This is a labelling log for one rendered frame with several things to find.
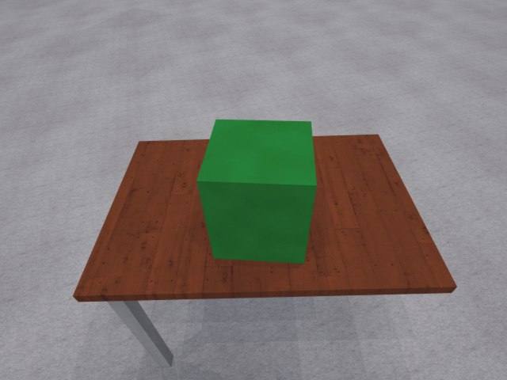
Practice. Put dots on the carton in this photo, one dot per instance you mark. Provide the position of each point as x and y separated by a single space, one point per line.
257 185

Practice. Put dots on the table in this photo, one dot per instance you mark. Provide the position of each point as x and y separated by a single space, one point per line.
366 237

